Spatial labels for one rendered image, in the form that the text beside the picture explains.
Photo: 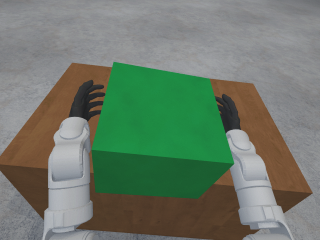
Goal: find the robot left forearm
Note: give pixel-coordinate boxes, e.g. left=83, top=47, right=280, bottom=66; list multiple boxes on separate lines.
left=42, top=117, right=93, bottom=240

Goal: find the robot right forearm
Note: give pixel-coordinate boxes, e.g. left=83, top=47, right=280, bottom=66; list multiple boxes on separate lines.
left=226, top=129, right=294, bottom=240

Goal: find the right robot hand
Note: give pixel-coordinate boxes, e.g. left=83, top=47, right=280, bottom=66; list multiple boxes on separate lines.
left=215, top=94, right=241, bottom=134

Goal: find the robot left upper arm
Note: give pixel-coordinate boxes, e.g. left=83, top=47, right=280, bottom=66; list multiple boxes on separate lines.
left=49, top=230, right=100, bottom=240

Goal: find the carton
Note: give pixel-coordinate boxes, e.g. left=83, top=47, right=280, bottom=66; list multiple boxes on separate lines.
left=91, top=62, right=235, bottom=199

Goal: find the pedestal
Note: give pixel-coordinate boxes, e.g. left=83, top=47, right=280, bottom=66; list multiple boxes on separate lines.
left=0, top=62, right=313, bottom=240

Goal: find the left robot hand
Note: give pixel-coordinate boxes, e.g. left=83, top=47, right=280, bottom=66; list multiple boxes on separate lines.
left=69, top=80, right=106, bottom=122

